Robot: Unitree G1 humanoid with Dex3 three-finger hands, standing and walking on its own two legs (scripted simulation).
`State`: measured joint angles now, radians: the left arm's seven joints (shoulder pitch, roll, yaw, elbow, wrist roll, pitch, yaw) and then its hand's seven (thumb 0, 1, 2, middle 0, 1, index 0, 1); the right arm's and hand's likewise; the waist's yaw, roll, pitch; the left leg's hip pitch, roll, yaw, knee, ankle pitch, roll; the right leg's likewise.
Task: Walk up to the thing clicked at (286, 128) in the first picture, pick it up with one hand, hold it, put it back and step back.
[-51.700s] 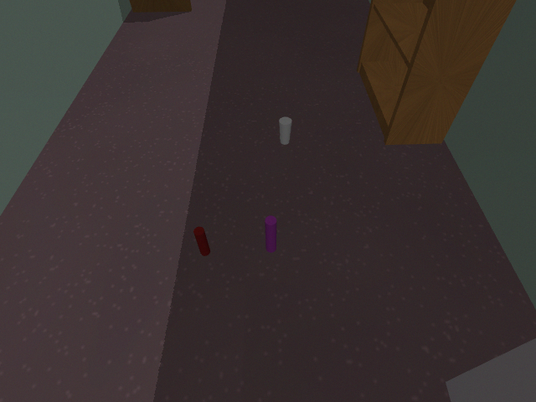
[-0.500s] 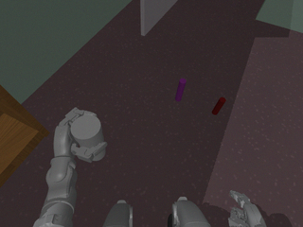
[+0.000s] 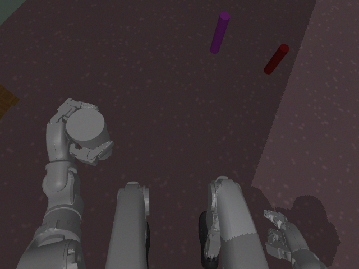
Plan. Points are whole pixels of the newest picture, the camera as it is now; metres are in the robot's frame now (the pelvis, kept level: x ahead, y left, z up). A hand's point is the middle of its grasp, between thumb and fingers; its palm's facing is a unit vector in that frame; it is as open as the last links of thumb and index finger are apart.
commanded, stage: crouch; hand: left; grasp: from the side
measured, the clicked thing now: (94, 139) +0.39 +0.19 -0.06
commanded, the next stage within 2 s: lower in 1.00 s
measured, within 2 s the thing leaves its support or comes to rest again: neither
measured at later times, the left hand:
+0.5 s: hand (105, 147) +0.41 +0.20 -0.19, palm faces +0.11 -0.99 -0.02, open 10.0 cm
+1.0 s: hand (109, 150) +0.42 +0.21 -0.27, palm faces +0.09 -1.00 -0.02, open 10.0 cm
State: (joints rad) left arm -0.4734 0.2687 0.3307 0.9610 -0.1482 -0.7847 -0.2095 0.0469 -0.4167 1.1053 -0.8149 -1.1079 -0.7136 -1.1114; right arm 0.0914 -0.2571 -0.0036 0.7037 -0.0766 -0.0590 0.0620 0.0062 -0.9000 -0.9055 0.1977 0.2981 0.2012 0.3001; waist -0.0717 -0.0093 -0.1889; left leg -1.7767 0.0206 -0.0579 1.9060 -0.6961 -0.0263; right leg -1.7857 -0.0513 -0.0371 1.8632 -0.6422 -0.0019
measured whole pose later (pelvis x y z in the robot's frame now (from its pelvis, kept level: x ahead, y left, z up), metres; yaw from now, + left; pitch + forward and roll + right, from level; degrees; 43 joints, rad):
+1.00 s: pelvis -0.03 +0.01 -0.18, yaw -5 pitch +25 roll -9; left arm -0.62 0.48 0.47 1.13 -0.08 -0.86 -0.17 0.05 -0.41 1.11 -0.80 -1.12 -0.70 -1.12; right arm 0.01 -0.33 0.15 0.71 -0.19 -0.01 0.13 0.00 -0.92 -0.91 0.20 0.30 0.20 0.30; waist -0.18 -0.07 0.05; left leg -2.26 -0.01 -0.17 2.51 -0.70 -0.02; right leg -2.21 -0.04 -0.09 2.37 -0.60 0.03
